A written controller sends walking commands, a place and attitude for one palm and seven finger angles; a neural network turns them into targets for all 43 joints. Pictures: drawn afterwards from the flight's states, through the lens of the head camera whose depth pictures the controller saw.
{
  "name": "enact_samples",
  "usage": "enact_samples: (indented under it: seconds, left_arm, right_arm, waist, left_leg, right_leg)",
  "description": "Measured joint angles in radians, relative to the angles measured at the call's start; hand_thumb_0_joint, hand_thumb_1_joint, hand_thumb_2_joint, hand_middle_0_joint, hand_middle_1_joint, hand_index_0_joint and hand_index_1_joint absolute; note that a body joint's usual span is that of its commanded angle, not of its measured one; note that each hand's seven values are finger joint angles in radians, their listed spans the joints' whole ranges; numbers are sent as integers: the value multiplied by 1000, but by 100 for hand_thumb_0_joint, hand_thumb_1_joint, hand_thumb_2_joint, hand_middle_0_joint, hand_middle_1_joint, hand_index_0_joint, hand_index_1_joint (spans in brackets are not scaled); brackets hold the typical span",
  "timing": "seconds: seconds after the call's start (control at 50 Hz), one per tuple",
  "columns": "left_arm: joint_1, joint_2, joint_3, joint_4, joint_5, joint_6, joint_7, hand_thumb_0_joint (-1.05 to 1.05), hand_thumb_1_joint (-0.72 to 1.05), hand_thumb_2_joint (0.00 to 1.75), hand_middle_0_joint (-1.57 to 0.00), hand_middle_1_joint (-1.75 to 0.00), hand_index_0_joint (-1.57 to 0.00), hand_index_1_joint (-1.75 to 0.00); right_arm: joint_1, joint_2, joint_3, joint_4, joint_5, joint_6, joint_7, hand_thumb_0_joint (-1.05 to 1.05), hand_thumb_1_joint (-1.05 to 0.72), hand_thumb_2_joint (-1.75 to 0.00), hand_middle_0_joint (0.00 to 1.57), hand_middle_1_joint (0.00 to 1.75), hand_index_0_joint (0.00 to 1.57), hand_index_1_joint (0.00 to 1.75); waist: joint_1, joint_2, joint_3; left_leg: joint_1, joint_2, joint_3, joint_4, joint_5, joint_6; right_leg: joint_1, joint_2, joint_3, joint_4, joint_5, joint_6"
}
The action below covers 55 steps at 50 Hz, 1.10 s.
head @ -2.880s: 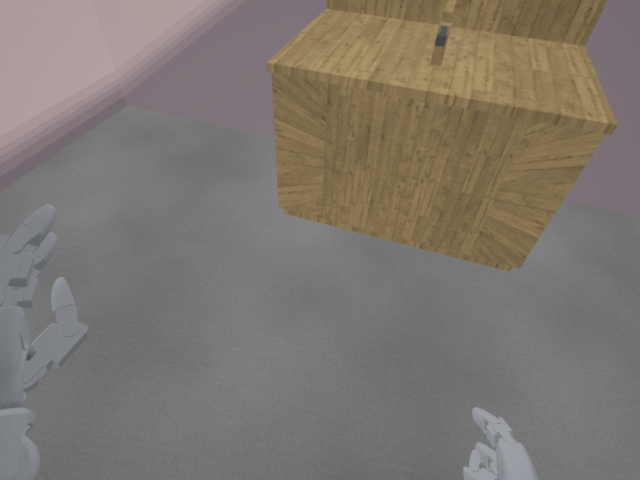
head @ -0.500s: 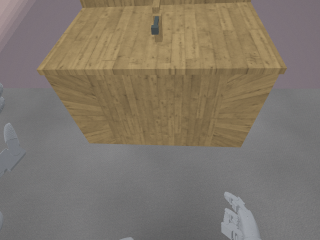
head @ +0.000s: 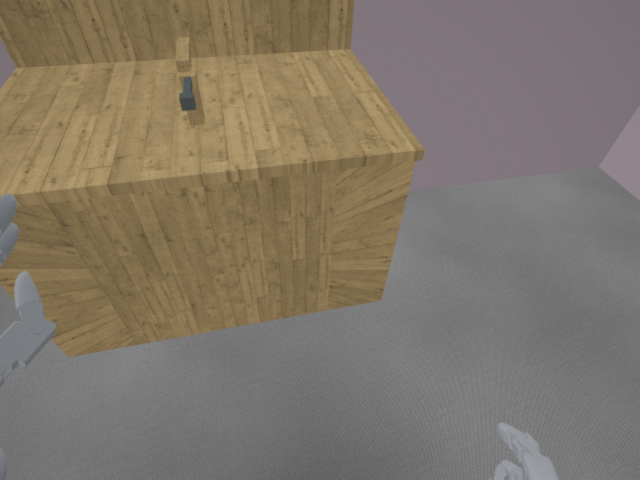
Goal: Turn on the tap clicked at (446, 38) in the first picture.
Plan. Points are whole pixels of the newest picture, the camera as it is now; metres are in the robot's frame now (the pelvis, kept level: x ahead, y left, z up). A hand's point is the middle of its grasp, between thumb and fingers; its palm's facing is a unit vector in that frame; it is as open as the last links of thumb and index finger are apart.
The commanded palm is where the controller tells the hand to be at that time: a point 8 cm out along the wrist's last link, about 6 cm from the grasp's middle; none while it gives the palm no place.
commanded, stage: take the last steps up to it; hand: left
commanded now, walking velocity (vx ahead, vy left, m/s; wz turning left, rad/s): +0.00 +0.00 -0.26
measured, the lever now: (187, 101) +0.80 +0.32 +0.08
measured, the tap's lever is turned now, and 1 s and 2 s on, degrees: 0 0 0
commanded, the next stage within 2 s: none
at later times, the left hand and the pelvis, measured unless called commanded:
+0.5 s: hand (114, 326) +0.21 +0.20 +0.18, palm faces +0.32 -0.85 -0.42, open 7.4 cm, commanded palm +0.16 +0.25 +0.18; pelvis -0.02 -0.02 +0.01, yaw -4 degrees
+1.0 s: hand (164, 261) +0.28 +0.18 +0.18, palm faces +0.38 -0.81 -0.44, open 7.4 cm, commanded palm +0.24 +0.22 +0.18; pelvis +0.06 -0.04 +0.00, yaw -4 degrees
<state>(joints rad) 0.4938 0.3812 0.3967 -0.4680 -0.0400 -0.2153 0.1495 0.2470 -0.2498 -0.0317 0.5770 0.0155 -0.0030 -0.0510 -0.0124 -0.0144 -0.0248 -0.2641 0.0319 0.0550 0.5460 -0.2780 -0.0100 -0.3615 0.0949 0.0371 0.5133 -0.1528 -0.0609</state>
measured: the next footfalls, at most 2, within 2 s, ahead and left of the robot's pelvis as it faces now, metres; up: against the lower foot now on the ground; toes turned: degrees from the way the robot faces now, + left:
right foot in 0.26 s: -0.01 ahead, -0.13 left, +0.00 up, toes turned -8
left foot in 0.58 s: +0.09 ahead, +0.11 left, +0.00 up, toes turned +4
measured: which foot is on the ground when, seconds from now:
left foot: down 0.00-0.28, up 0.30-0.56, down 0.58-0.88, up 0.90-1.00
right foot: down 0.00-0.02, up 0.04-0.24, down 0.26-0.60, up 0.62-0.86, down 0.88-1.00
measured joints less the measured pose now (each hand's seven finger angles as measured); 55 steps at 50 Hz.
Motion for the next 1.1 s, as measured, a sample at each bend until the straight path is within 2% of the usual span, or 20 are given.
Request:
enact_samples:
  seconds: [0.04,0.1,0.14,0.22,0.26,0.3,0.34,0.4,0.44,0.56,0.6,0.64,0.68,0.72,0.86,0.9,0.94,0.98,1.02,1.1]
  left_arm:
    - [-18,-35,-29,23,10,18,0,1,89,90,-21,-30,-21,-31]
    - [-46,-59,-62,31,34,30,-1,1,89,90,-21,-30,-21,-30]
    - [-64,-63,-79,14,41,31,-2,2,89,90,-21,-30,-21,-30]
    - [-84,-35,-68,-21,44,11,7,2,89,90,-21,-30,-21,-30]
    - [-99,-15,-49,-12,46,0,10,1,89,90,-21,-30,-21,-30]
    - [-115,-13,-46,15,44,-2,10,1,89,90,-21,-30,-21,-30]
    - [-115,-14,-57,32,37,8,6,1,89,90,-21,-30,-21,-30]
    - [-64,-33,-66,29,29,11,4,1,89,90,-21,-30,-21,-31]
    - [-17,-38,-63,13,29,6,5,1,89,90,-21,-30,-21,-31]
    - [10,-16,-53,-76,29,-10,18,1,88,90,-21,-30,-22,-31]
    - [-6,-4,-36,-93,26,-18,25,1,88,90,-21,-30,-22,-31]
    - [-32,1,-20,-69,26,-26,30,1,88,90,-21,-30,-21,-31]
    - [-54,3,-14,-27,27,-25,26,1,89,90,-21,-30,-21,-31]
    - [-66,-1,-16,-5,27,-16,21,1,89,90,-21,-30,-21,-31]
    - [-7,-5,-38,-32,31,-18,6,1,89,90,-21,-30,-21,-30]
    - [-15,3,-41,-20,39,-15,3,1,89,90,-21,-30,-21,-30]
    - [-48,-15,-58,6,41,-7,-3,1,89,90,-21,-30,-21,-31]
    - [-67,-43,-64,31,38,-4,-8,1,89,90,-21,-30,-21,-31]
    - [-57,-60,-57,47,36,-10,-8,1,88,90,-21,-30,-21,-31]
    - [-35,-53,-50,47,36,-19,-4,1,88,90,-21,-30,-21,-31]
  right_arm:
    - [10,22,20,2,-4,-3,-5,1,-91,-90,19,30,20,30]
    - [21,63,36,1,-17,-29,-4,1,-91,-90,19,30,20,30]
    - [23,84,47,4,-19,-50,6,1,-91,-90,20,30,20,30]
    - [3,115,73,19,-21,-81,24,1,-90,-90,20,30,21,30]
    - [-12,121,83,22,-21,-83,27,1,-90,-90,20,30,21,30]
    - [-26,112,82,29,-20,-70,26,1,-90,-90,20,30,21,30]
    - [-23,97,74,47,-15,-53,24,1,-90,-90,20,30,21,30]
    - [-13,59,59,71,-12,-28,18,1,-90,-90,20,30,21,30]
    - [-4,34,47,73,-13,-19,9,1,-90,-90,20,30,21,30]
    - [32,-23,-3,61,-21,-37,-20,1,-91,-90,20,30,20,30]
    - [24,-21,-18,59,-20,-45,-30,1,-91,-90,20,30,20,30]
    - [3,-2,-21,55,-18,-50,-33,1,-91,-90,19,30,20,30]
    - [-16,25,-11,53,-19,-63,-30,1,-91,-90,19,30,20,30]
    - [-27,52,5,49,-14,-75,-20,1,-91,-90,19,30,20,30]
    - [-28,114,62,29,-14,-96,1,1,-90,-90,20,30,21,30]
    - [-28,111,67,33,-16,-87,0,1,-90,-90,20,30,21,30]
    - [-41,93,60,67,-18,-69,2,1,-90,-90,20,30,21,30]
    - [-52,73,53,100,-19,-55,7,1,-90,-90,20,30,21,30]
    - [-56,54,47,109,-19,-44,6,1,-90,-90,20,30,21,30]
    - [-50,20,26,89,-20,-39,-2,1,-91,-90,20,30,21,30]
  waist:
    - [24,-14,-1]
    - [35,-4,4]
    - [44,12,10]
    - [44,39,14]
    - [37,49,15]
    - [17,76,25]
    - [4,69,20]
    - [-4,45,14]
    - [-11,29,17]
    - [-2,3,53]
    - [6,-18,63]
    - [10,-29,66]
    - [-4,-13,57]
    - [-10,5,51]
    - [10,49,42]
    - [17,67,43]
    - [27,80,50]
    - [41,69,55]
    - [38,57,55]
    - [14,30,62]
  left_leg:
    - [14,2,23,-8,12,8]
    - [19,18,25,-13,16,12]
    - [15,35,23,-11,22,8]
    - [-18,72,32,23,15,-8]
    - [-50,88,35,61,2,-19]
    - [-77,101,16,113,-56,-9]
    - [-121,76,1,236,-147,-4]
    - [-183,44,0,407,-153,-8]
    - [-188,46,13,375,-127,-8]
    - [-70,52,52,30,7,11]
    - [-46,36,69,9,74,20]
    - [-41,33,85,43,40,22]
    - [-34,39,77,36,24,25]
    - [-20,47,69,11,30,24]
    - [5,69,74,23,-7,-10]
    - [-29,81,59,124,-96,2]
    - [-104,61,13,333,-182,8]
    - [-173,33,-6,511,-157,2]
    - [-229,29,-7,598,-100,-7]
    - [-272,48,10,506,-22,-11]
  right_leg:
    - [-15,-1,14,59,-95,31]
    - [-48,-24,-16,269,-201,62]
    - [-23,-49,-38,297,-234,72]
    - [91,-87,-85,142,-271,78]
    - [140,-91,-103,38,-218,64]
    - [133,-75,-117,35,-149,43]
    - [125,-84,-120,49,-159,29]
    - [144,-100,-105,7,-152,23]
    - [160,-107,-98,-27,-135,30]
    - [189,-117,-114,5,-180,55]
    - [164,-135,-97,103,-232,56]
    - [95,-133,-71,291,-334,51]
    - [21,-120,-77,449,-365,53]
    - [-27,-123,-95,484,-348,59]
    - [17,-145,-165,151,-234,76]
    - [39,-135,-176,100,-138,50]
    - [36,-136,-190,139,-139,19]
    - [59,-142,-183,117,-155,7]
    - [89,-145,-178,62,-139,12]
    - [144,-152,-184,-35,-113,16]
